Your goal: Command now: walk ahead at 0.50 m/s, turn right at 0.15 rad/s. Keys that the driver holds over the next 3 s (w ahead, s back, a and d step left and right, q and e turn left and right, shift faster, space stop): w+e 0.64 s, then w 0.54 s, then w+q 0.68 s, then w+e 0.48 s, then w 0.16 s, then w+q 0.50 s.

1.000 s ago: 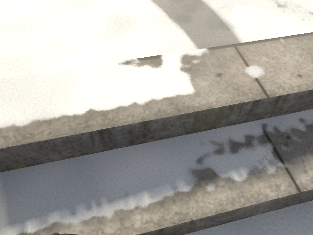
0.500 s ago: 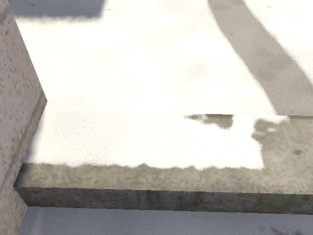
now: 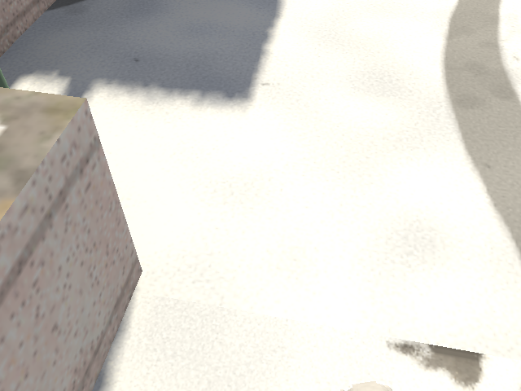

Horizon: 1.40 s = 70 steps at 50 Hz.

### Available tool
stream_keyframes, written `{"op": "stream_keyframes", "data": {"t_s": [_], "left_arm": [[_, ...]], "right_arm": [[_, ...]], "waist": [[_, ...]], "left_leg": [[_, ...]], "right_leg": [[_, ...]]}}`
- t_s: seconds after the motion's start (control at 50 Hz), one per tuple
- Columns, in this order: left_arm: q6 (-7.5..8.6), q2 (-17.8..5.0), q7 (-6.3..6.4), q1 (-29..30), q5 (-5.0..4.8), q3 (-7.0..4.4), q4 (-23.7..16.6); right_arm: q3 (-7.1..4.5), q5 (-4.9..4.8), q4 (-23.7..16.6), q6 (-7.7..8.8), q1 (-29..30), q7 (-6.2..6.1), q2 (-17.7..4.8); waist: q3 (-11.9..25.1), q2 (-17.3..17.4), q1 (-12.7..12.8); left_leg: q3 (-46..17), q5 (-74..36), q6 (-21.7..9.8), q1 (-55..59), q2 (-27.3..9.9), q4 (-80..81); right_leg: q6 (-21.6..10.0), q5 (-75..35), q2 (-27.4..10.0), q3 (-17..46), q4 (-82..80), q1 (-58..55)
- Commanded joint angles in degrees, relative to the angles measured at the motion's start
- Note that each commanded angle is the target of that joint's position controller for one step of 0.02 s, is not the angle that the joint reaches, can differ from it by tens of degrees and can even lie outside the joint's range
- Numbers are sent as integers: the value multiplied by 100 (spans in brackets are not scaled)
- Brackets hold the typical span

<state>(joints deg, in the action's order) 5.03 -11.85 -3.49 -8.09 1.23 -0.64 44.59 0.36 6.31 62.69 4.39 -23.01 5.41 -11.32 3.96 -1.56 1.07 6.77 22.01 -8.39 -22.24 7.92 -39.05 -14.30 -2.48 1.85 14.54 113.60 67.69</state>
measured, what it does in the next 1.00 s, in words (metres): climbs, turning right: right foot 0.16 m higher, then left foot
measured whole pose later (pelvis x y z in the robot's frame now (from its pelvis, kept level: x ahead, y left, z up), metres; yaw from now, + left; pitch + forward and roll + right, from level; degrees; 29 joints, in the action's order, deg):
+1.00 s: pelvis +0.63 -0.02 +0.19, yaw -25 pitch +4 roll +1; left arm 4.5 -12.5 -4.1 -4.2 3.8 -2.1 49.6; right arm -1.1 3.3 56.1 5.9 -26.0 2.2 -10.2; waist 4.4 -1.5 -5.3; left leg 6.3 12.3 -2.3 -6.4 1.0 -14.7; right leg -2.3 -3.2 -4.8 0.3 47.3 44.9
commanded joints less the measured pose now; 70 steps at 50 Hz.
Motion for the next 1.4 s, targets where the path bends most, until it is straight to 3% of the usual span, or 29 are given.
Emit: {"op": "stream_keyframes", "data": {"t_s": [0.02, 0.12, 0.2, 0.26, 0.28, 0.3, 0.32, 0.34, 0.4, 0.44, 0.52, 0.56, 0.62, 0.68, 0.7, 0.72, 0.76, 0.82, 0.92, 1.02, 1.04, 1.06, 1.12, 1.18, 1.2, 1.22, 1.24, 1.3, 1.4], "left_arm": [[-48, 103, -72, -92, -26, 151, -89], [-96, -208, -10, 1829, -166, 187, -868], [-407, -170, -70, 1603, -57, 138, -807], [-394, -721, -88, -40, -261, -130, -429], [-371, -1142, 81, -1974, -178, -326, 154], [-400, -1164, 50, -3676, -10, -268, 919], [-353, -882, 15, -4099, 349, -186, 919], [-178, -920, 51, -3424, 244, -253, 1066], [4, 99, 24, -589, 69, 94, 1031], [151, 210, 6, 115, 72, 183, 1109], [545, -534, 147, 45, 273, 51, 678], [504, -892, 127, -434, 14, -122, 586], [392, -1092, -49, -1560, -22, -338, 845], [401, -752, -116, -1573, 110, -346, 816], [462, 121, -32, -2253, 178, -142, 748], [447, 90, -93, -1914, 126, -115, 521], [264, -257, 48, -649, 2, -246, 410], [184, -201, 82, -302, 309, -185, 441], [79, -115, -49, 63, 242, -175, 382], [-144, -277, -58, 714, 252, -169, 67], [-101, -306, 145, 1586, -575, -192, -368], [-68, -230, 196, 1784, -626, -132, -500], [-33, -303, 164, 1770, -399, -165, -609], [-43, -755, 221, 180, -281, -431, -270], [-27, -1229, 286, -1077, -199, -592, -14], [-58, -1688, 321, -1665, -162, -679, 135], [-83, -1221, 343, -1754, -167, -567, 101], [28, -470, 320, -403, -186, -366, 18], [137, -508, 303, -313, 7, -414, 333]], "right_arm": [[191, 75, -43, 229, -347, -68, 226], [272, 261, 477, 215, -1833, 11, -202], [271, -200, -284, 289, -836, 95, -707], [-111, -560, -377, 483, -441, 107, -2263], [-120, -165, -330, 495, -333, 172, -2046], [59, 250, -438, 420, -536, 402, -1080], [-85, -351, -751, 315, 171, 472, -1034], [-79, -535, -895, 349, 738, 320, -834], [124, 4, -1593, 136, 1097, -222, -214], [137, -38, -1591, -33, 940, -280, -315], [-3, -217, -2083, 214, 1930, -387, -745], [68, -271, -2247, 86, 2435, -301, -505], [78, -299, -2343, -71, 2827, -200, -509], [-269, -486, -2110, 261, 1568, -437, -1234], [-335, -453, -1857, 354, 305, -441, -1528], [-328, -479, -1578, 274, -367, -382, -1533], [-293, -413, -1408, 235, 125, -407, -1074], [-41, -398, -1559, 173, 1061, -531, -63], [-227, -203, -1404, 259, 803, -433, -381], [-254, -328, -925, 357, 59, -201, -556], [-415, -992, -839, 224, -188, -515, -985], [-384, -1010, -706, 171, -411, -629, -961], [-427, -799, -591, 86, -535, -680, -869], [-448, -773, -627, 60, -278, -698, -876], [-388, -682, -821, 100, -89, -692, -725], [-187, -692, -927, 217, -658, -598, -134], [-285, -788, -801, 360, -582, -527, -410], [-478, -843, -1184, 276, 615, -668, -623], [-536, -801, -1283, -105, 505, -720, -313]], "waist": [[-155, 708, 278], [-473, 518, -331], [-136, 862, 372], [-322, 1135, 1155], [649, 776, 1510], [2628, -1268, 1490], [2157, -836, 1670], [347, -316, 1355], [139, 622, -254], [-245, 754, -785], [158, 378, -513], [-49, 237, -211], [-316, -286, 223], [701, -129, -291], [2201, 1295, -246], [2363, 2426, -659], [169, 1027, -657], [97, 609, -114], [0, 309, -122], [-518, 516, -289], [-864, 291, -527], [-921, 346, -562], [-885, 685, -529], [67, 675, 367], [900, 214, 851], [1785, -1249, 687], [2053, -1039, 765], [272, -218, 202], [-346, -180, -337]], "left_leg": [[-1217, -954, 473, 228, -1236, 1742], [-1100, -2743, 575, 1540, -1608, 2148], [-17, -7757, 588, 238, -1753, 2459], [-169, -11754, 662, 46, -2445, 793], [-293, -11468, 1050, -1327, -2485, -1279], [-868, -3107, 1588, -2758, -1163, -5301], [-2037, -1411, 1286, -3397, -230, -7034], [-1952, -1594, 918, -4244, -326, -7828], [-2035, -1334, 97, -4054, -547, -7916], [-1666, -940, 43, -3981, -803, -7110], [-1002, -1666, 913, -1188, -1441, -3642], [-685, -1483, 1460, 293, -1350, -1479], [-544, -2058, 1396, -455, -1024, 231], [-778, -2534, 280, 1471, -1319, 440], [-2458, -4188, -1251, 4156, -2533, 290], [-4750, -2623, -1781, 5316, -3319, 1477], [-3675, -62, -595, 3014, -2913, 2174], [-2406, -1086, -585, 1589, -2476, 2859], [-1128, -2180, -675, 1088, -2155, 3139], [-978, -2243, -725, 1357, -2327, 3148], [-956, -2249, -321, 1427, -2193, 3246], [-929, -2245, -240, 1829, -2239, 3196], [-804, -2738, -77, 2367, -2290, 2843], [-444, -4899, 177, 2011, -1997, 1106], [-222, -3788, 406, 610, -1644, -645], [-279, -421, 799, -1675, -703, -2889], [-1292, 1023, 744, -2281, -714, -3827], [-1109, -336, 677, -2405, -1482, -3612], [-1380, -1278, 662, -2086, -1628, -3033]], "right_leg": [[-83, 616, -72, -740, 1742, 1160], [131, 303, -58, -1300, -172, 1955], [505, 1040, 142, -2765, -2328, -1349], [849, 2400, 949, -2809, -4906, -4354], [203, 1097, 672, -1448, -4972, -6778], [-1619, -1555, -738, 1896, -5948, -8982], [-1413, 654, -1073, 4041, -7828, -7761], [-973, 1885, -1021, 3508, -7968, -6399], [-772, 2378, -667, 2288, -8649, -4168], [-386, 2400, -290, 1190, -8825, -3115], [303, 1059, 300, -253, -9219, -2135], [323, 1165, 231, -288, -9401, -1939], [21, 534, -490, 547, -8917, -4432], [723, -1327, -405, 513, -7203, -5128], [1215, 480, 428, -102, -5406, -3632], [1466, 3540, 895, -563, -4066, -1597], [1067, 2042, 69, -822, -2630, -476], [988, 1154, -512, -845, -3802, -1705], [1188, 16, -795, -1270, -5918, -2252], [1137, -408, -713, -1331, -7416, -2776], [1165, -187, -571, -1496, -7695, -2754], [1171, -16, -550, -1487, -7909, -2605], [1032, 514, -503, -1572, -8286, -2990], [672, 781, -151, -1785, -8377, -5485], [314, 123, -1040, -793, -8047, -7468], [-647, 949, -2503, 1751, -8784, -9458], [-660, 1359, -2654, 2609, -9373, -9341], [90, 923, -2039, 334, -9879, -6764], [235, 328, -1766, -1057, -10594, -5543]]}}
